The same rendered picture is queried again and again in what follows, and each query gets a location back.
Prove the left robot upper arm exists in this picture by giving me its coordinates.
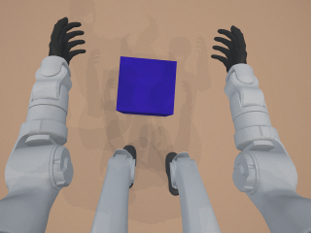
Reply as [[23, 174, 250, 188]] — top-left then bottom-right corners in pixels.
[[0, 144, 74, 233]]

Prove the left robot forearm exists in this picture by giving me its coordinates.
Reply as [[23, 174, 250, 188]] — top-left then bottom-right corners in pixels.
[[5, 55, 72, 190]]

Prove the right robot upper arm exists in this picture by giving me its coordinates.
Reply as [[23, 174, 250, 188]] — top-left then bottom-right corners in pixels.
[[232, 150, 311, 233]]

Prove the robot right hand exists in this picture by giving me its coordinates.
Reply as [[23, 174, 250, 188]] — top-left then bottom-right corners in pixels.
[[211, 25, 248, 73]]

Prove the right robot forearm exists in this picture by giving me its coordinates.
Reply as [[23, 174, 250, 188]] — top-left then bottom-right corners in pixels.
[[224, 63, 298, 186]]

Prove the robot left hand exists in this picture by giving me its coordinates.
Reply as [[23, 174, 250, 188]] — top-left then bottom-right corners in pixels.
[[49, 17, 86, 66]]

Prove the carton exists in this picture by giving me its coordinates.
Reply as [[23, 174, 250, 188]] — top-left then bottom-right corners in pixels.
[[116, 56, 177, 117]]

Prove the robot left thigh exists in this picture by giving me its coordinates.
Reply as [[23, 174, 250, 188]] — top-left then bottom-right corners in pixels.
[[89, 154, 136, 233]]

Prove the right robot foot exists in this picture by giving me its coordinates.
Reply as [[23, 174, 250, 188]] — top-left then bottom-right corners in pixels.
[[165, 152, 179, 196]]

